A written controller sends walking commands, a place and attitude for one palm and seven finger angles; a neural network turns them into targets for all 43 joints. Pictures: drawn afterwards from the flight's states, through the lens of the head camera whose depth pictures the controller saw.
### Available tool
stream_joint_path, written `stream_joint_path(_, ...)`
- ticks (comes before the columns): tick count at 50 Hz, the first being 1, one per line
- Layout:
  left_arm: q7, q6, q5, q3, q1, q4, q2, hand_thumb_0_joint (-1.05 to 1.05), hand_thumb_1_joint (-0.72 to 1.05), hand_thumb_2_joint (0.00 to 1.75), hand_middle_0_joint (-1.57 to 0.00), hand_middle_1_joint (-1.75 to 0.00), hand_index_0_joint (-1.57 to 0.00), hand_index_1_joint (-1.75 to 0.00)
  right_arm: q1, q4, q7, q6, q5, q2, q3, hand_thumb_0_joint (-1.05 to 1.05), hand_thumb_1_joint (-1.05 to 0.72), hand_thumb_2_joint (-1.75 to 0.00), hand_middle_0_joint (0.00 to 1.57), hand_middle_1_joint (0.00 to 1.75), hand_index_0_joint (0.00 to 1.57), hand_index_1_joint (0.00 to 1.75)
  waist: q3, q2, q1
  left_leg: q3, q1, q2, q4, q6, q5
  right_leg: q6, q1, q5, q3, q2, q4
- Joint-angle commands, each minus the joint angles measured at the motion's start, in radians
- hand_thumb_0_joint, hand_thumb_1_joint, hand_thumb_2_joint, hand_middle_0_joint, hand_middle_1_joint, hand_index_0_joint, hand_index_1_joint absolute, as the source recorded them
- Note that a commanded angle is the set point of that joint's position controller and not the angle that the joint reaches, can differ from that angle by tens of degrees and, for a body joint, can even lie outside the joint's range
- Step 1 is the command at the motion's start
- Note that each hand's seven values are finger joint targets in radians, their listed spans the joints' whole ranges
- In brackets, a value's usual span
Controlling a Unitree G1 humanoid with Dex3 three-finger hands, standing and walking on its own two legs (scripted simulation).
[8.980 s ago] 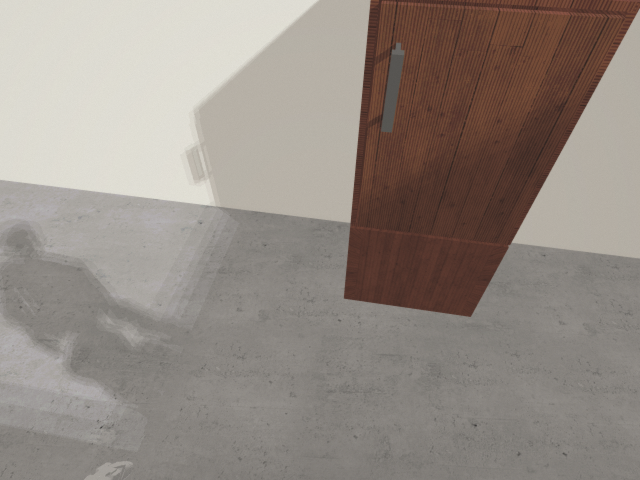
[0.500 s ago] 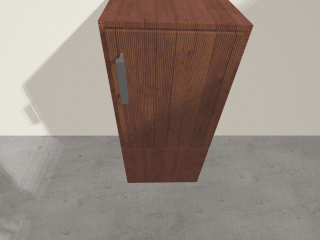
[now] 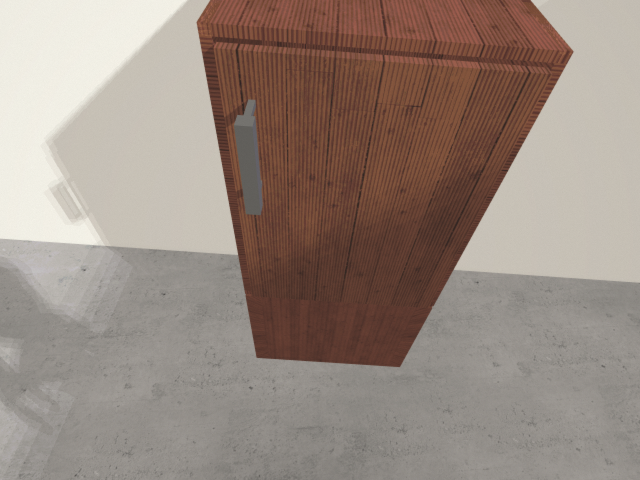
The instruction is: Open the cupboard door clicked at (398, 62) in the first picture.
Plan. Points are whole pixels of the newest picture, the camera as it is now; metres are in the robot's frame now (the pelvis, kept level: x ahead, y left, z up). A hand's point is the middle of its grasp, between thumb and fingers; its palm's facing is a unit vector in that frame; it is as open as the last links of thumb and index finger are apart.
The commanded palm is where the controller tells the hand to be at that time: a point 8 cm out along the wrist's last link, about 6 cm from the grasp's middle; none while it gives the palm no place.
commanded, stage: come to a stop and stand still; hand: left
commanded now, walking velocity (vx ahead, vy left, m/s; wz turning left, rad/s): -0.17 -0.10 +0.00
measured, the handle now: (252, 160) +0.52 +0.15 +0.10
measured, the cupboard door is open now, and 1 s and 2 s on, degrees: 0 0 0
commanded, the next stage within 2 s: look again from close up in 1.02 s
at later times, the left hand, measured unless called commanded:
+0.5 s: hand out of the picture -0.03 +0.14 -0.17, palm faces +0.06 -0.99 -0.16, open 7.3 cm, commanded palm none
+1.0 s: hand out of the picture -0.04 +0.20 -0.17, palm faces +0.01 -0.97 -0.23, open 7.3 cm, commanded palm none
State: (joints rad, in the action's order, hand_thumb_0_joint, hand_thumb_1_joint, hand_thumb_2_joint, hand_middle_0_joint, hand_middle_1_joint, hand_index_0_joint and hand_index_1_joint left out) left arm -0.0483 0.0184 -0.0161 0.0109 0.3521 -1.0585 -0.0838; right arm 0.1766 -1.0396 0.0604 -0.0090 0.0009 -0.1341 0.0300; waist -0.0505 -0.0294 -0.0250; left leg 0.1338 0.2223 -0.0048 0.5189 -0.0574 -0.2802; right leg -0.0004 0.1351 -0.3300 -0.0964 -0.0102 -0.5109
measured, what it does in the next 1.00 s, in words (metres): stands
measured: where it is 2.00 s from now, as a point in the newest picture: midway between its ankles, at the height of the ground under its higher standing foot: outside the picture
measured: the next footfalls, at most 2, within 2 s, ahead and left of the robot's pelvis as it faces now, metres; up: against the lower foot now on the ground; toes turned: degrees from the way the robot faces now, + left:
none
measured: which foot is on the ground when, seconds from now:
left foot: down 0.00-1.00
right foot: down 0.00-1.00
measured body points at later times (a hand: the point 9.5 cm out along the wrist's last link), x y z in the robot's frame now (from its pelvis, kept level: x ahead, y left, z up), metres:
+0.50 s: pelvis -0.03 -0.03 +0.00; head -0.03 -0.02 +0.45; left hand -0.03 +0.19 -0.16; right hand -0.02 -0.28 -0.15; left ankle -0.03 +0.08 -0.74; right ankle -0.05 -0.16 -0.74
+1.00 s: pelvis -0.05 +0.02 +0.00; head -0.04 +0.01 +0.45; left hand -0.04 +0.26 -0.15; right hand -0.02 -0.22 -0.16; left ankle -0.03 +0.08 -0.74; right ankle -0.05 -0.16 -0.74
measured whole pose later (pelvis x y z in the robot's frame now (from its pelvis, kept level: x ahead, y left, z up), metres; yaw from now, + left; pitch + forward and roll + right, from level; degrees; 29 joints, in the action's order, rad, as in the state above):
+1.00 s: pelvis -0.05 +0.02 +0.00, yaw +0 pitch -1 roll +0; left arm -0.03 0.00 -0.02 0.00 0.31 -1.05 -0.19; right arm 0.29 -1.02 0.02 -0.01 0.02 -0.18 0.01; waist 0.00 0.01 -0.01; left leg 0.10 0.24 0.06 0.48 -0.08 -0.24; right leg -0.03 0.23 -0.27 0.00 -0.11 -0.50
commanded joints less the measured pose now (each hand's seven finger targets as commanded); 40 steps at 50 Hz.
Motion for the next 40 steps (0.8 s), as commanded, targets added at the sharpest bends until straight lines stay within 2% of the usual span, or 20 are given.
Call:
stream_joint_path(1, -0.011, 0.005, -0.005, 0.035, 0.077, 0.078, -0.112, 0.00, 0.90, 0.90, -0.20, -0.30, -0.20, -0.30, 0.146, 0.014, 0.010, 0.006, 0.009, -0.167, 0.042, 0.00, -0.90, -0.90, 0.20, 0.30, 0.20, 0.30, 0.056, 0.155, 0.040, -0.245, -0.268, -0.300, -0.070, -0.107, 1.138, -0.015, 0.202, -0.025, 0.052, -0.040, -0.130)
stream_joint_path(3, -0.004, 0.021, -0.005, 0.048, 0.043, 0.105, -0.114, 0.00, 0.90, 0.90, -0.20, -0.30, -0.20, -0.30, 0.120, 0.032, 0.013, 0.012, 0.018, -0.192, 0.053, 0.00, -0.90, -0.90, 0.20, 0.30, 0.20, 0.30, 0.055, 0.128, 0.042, -0.286, -0.209, -0.362, -0.110, -0.171, 0.986, -0.010, 0.236, -0.172, 0.098, -0.027, -0.288)
stream_joint_path(6, 0.003, 0.029, -0.011, 0.054, 0.052, 0.118, -0.094, 0.00, 0.90, 0.90, -0.20, -0.30, -0.20, -0.30, 0.032, 0.066, 0.006, 0.015, 0.028, -0.180, 0.053, 0.00, -0.90, -0.90, 0.20, 0.30, 0.20, 0.30, 0.070, 0.105, 0.011, -0.266, -0.084, -0.358, -0.131, -0.171, 0.721, -0.002, 0.190, -0.165, 0.139, -0.043, -0.332)
stream_joint_path(10, 0.011, 0.010, -0.015, 0.047, 0.116, 0.092, -0.096, 0.00, 0.90, 0.90, -0.20, -0.30, -0.20, -0.30, -0.022, 0.075, -0.025, 0.023, 0.025, -0.166, 0.048, 0.00, -0.90, -0.90, 0.20, 0.30, 0.20, 0.30, 0.095, 0.060, -0.029, -0.171, 0.074, -0.226, -0.088, -0.058, 0.178, -0.023, -0.019, 0.095, 0.049, -0.035, -0.011)
stream_joint_path(11, 0.010, -0.007, -0.017, 0.045, 0.118, 0.082, -0.124, 0.00, 0.90, 0.90, -0.20, -0.30, -0.20, -0.30, -0.012, 0.068, -0.033, 0.024, 0.018, -0.133, 0.039, 0.00, -0.90, -0.90, 0.20, 0.30, 0.20, 0.30, 0.090, -0.026, -0.027, -0.130, 0.099, -0.142, -0.026, -0.006, 0.001, -0.017, -0.037, 0.127, 0.112, -0.069, 0.129)
stream_joint_path(12, 0.008, -0.023, -0.018, 0.041, 0.066, 0.091, -0.188, 0.00, 0.90, 0.90, -0.20, -0.30, -0.20, -0.30, 0.002, 0.078, -0.039, 0.033, 0.009, -0.080, 0.028, 0.00, -0.90, -0.90, 0.20, 0.30, 0.20, 0.30, 0.041, -0.196, 0.008, -0.079, 0.135, -0.048, 0.046, 0.049, -0.164, 0.032, 0.047, -0.017, 0.320, -0.212, 0.262)
stream_joint_path(13, 0.011, -0.024, -0.012, 0.045, -0.004, 0.116, -0.245, 0.00, 0.90, 0.90, -0.20, -0.30, -0.20, -0.30, 0.002, 0.083, -0.047, 0.041, 0.013, -0.093, 0.025, 0.00, -0.90, -0.90, 0.20, 0.30, 0.20, 0.30, -0.015, -0.212, 0.020, -0.077, 0.101, -0.043, 0.082, 0.061, -0.165, 0.099, 0.174, -0.225, 0.407, -0.296, 0.364)
stream_joint_path(14, 0.016, -0.021, -0.014, 0.050, -0.057, 0.130, -0.278, 0.00, 0.90, 0.90, -0.20, -0.30, -0.20, -0.30, 0.008, 0.074, -0.055, 0.038, 0.019, -0.119, 0.031, 0.00, -0.90, -0.90, 0.20, 0.30, 0.20, 0.30, -0.040, -0.129, 0.033, -0.085, 0.026, -0.041, 0.103, 0.059, -0.137, 0.120, 0.272, -0.355, 0.389, -0.294, 0.382)
stream_joint_path(16, 0.015, -0.031, -0.010, 0.049, -0.058, 0.116, -0.252, 0.00, 0.90, 0.90, -0.20, -0.30, -0.20, -0.30, 0.016, 0.048, -0.057, 0.035, 0.024, -0.106, 0.020, 0.00, -0.90, -0.90, 0.20, 0.30, 0.20, 0.30, -0.091, -0.187, 0.026, -0.086, 0.075, -0.045, 0.111, 0.057, -0.050, 0.110, 0.232, -0.229, 0.375, -0.245, 0.377)
stream_joint_path(19, 0.018, -0.039, -0.005, 0.044, -0.038, 0.097, -0.239, 0.00, 0.90, 0.90, -0.20, -0.30, -0.20, -0.30, 0.076, 0.015, -0.057, 0.015, 0.022, -0.106, 0.011, 0.00, -0.90, -0.90, 0.20, 0.30, 0.20, 0.30, -0.061, -0.101, 0.026, -0.093, 0.060, -0.046, 0.040, 0.057, -0.012, 0.113, 0.137, -0.021, 0.303, -0.231, 0.296)
stream_joint_path(22, 0.016, -0.041, -0.001, 0.045, -0.014, 0.077, -0.225, 0.00, 0.90, 0.90, -0.20, -0.30, -0.20, -0.30, 0.118, -0.006, -0.049, 0.004, 0.016, -0.101, 0.002, 0.00, -0.90, -0.90, 0.20, 0.30, 0.20, 0.30, -0.020, -0.026, 0.024, -0.103, -0.006, -0.055, -0.067, 0.064, 0.119, 0.081, 0.085, 0.209, 0.230, -0.201, 0.202)
stream_joint_path(26, 0.011, -0.031, 0.003, 0.038, -0.009, 0.050, -0.193, 0.00, 0.90, 0.90, -0.20, -0.30, -0.20, -0.30, 0.131, -0.025, -0.037, -0.004, 0.012, -0.119, -0.003, 0.00, -0.90, -0.90, 0.20, 0.30, 0.20, 0.30, 0.004, 0.065, 0.007, -0.151, -0.034, -0.099, -0.118, 0.048, 0.270, 0.029, 0.047, 0.290, 0.146, -0.138, 0.126)
stream_joint_path(29, 0.008, -0.024, 0.002, 0.028, 0.002, 0.022, -0.169, 0.00, 0.90, 0.90, -0.20, -0.30, -0.20, -0.30, 0.133, -0.033, -0.033, -0.005, 0.009, -0.119, -0.006, 0.00, -0.90, -0.90, 0.20, 0.30, 0.20, 0.30, 0.016, 0.073, 0.006, -0.165, -0.023, -0.108, -0.147, 0.038, 0.252, 0.013, 0.016, 0.236, 0.128, -0.119, 0.129)
stream_joint_path(30, -0.031, -0.049, -0.004, 0.010, 0.084, -0.022, -0.194, 0.00, 0.90, 0.90, -0.20, -0.30, -0.20, -0.30, 0.022, 0.056, -0.040, -0.024, 0.000, -0.140, -0.015, 0.00, -0.90, -0.90, 0.20, 0.30, 0.20, 0.30, -0.068, 0.086, -0.026, -0.127, 0.038, -0.095, 0.055, 0.065, 0.206, 0.032, 0.095, 0.464, 0.193, -0.165, 0.142)
stream_joint_path(31, -0.019, -0.067, -0.009, 0.012, 0.023, 0.010, -0.230, 0.00, 0.90, 0.90, -0.20, -0.30, -0.20, -0.30, 0.081, 0.082, -0.044, -0.014, 0.003, -0.118, -0.020, 0.00, -0.90, -0.90, 0.20, 0.30, 0.20, 0.30, -0.028, 0.091, 0.046, -0.134, 0.017, -0.066, 0.008, 0.073, 0.118, 0.054, 0.107, 0.525, 0.200, -0.202, 0.110)
stream_joint_path(32, -0.007, -0.060, -0.009, 0.016, -0.015, 0.034, -0.226, 0.00, 0.90, 0.90, -0.20, -0.30, -0.20, -0.30, 0.172, 0.051, -0.043, -0.021, 0.015, -0.099, -0.011, 0.00, -0.90, -0.90, 0.20, 0.30, 0.20, 0.30, 0.035, 0.128, 0.057, -0.152, 0.003, -0.066, -0.052, 0.058, 0.139, 0.061, 0.074, 0.409, 0.156, -0.167, 0.023)
stream_joint_path(33, -0.007, -0.051, -0.007, 0.012, -0.007, 0.034, -0.199, 0.00, 0.90, 0.90, -0.20, -0.30, -0.20, -0.30, 0.187, 0.049, -0.039, -0.027, 0.018, -0.130, -0.010, 0.00, -0.90, -0.90, 0.20, 0.30, 0.20, 0.30, 0.110, 0.137, 0.038, -0.190, 0.002, -0.110, -0.049, 0.039, 0.248, 0.046, 0.035, 0.227, 0.112, -0.116, 0.001)
stream_joint_path(34, -0.005, -0.045, -0.005, 0.007, -0.007, 0.032, -0.188, 0.00, 0.90, 0.90, -0.20, -0.30, -0.20, -0.30, 0.169, 0.057, -0.037, -0.026, 0.014, -0.141, -0.011, 0.00, -0.90, -0.90, 0.20, 0.30, 0.20, 0.30, 0.115, 0.110, 0.029, -0.215, 0.012, -0.126, -0.070, 0.024, 0.258, 0.034, 0.031, 0.124, 0.096, -0.085, 0.010)
stream_joint_path(36, 0.001, -0.033, -0.009, 0.004, -0.015, 0.040, -0.176, 0.00, 0.90, 0.90, -0.20, -0.30, -0.20, -0.30, 0.150, 0.079, -0.036, -0.026, 0.014, -0.152, -0.005, 0.00, -0.90, -0.90, 0.20, 0.30, 0.20, 0.30, 0.071, 0.151, 0.021, -0.245, 0.061, -0.134, -0.132, 0.009, 0.196, 0.024, 0.043, 0.047, 0.069, -0.061, -0.008)
stream_joint_path(40, 0.010, -0.020, -0.009, -0.001, -0.011, 0.035, -0.158, 0.00, 0.90, 0.90, -0.20, -0.30, -0.20, -0.30, 0.120, 0.093, -0.036, -0.017, 0.015, -0.158, 0.000, 0.00, -0.90, -0.90, 0.20, 0.30, 0.20, 0.30, -0.058, 0.049, 0.013, -0.281, 0.163, -0.122, -0.237, 0.002, -0.124, 0.022, 0.088, 0.031, 0.075, -0.061, 0.011)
